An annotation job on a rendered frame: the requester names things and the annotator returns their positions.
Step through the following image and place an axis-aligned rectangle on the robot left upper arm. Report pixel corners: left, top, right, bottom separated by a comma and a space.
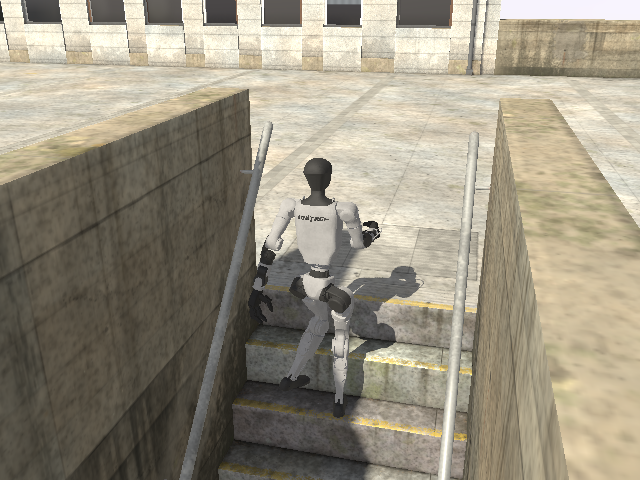
265, 198, 301, 251

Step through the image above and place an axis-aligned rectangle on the robot right hand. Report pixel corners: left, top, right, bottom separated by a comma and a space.
362, 221, 380, 239

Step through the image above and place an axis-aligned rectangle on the right robot forearm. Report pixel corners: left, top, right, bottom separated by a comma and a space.
362, 228, 378, 248

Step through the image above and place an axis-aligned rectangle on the robot left hand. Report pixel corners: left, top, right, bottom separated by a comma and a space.
248, 289, 273, 324

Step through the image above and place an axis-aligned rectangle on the robot right thigh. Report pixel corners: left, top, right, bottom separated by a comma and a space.
326, 285, 354, 357

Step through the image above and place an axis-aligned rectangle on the left robot forearm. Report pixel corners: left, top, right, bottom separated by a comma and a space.
252, 235, 276, 291

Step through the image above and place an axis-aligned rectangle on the right robot foot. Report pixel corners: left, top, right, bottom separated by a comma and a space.
333, 394, 348, 418

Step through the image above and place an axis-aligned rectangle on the robot right upper arm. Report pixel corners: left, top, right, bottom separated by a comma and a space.
336, 202, 366, 249

